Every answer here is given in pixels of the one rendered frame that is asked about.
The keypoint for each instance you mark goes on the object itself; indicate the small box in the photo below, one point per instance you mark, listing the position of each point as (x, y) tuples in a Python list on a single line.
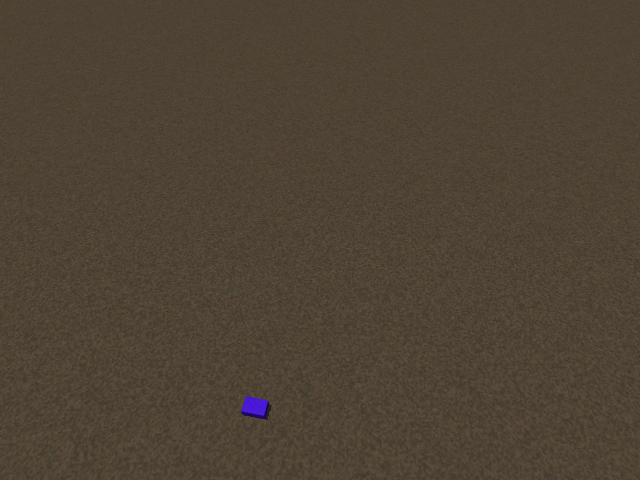
[(255, 407)]

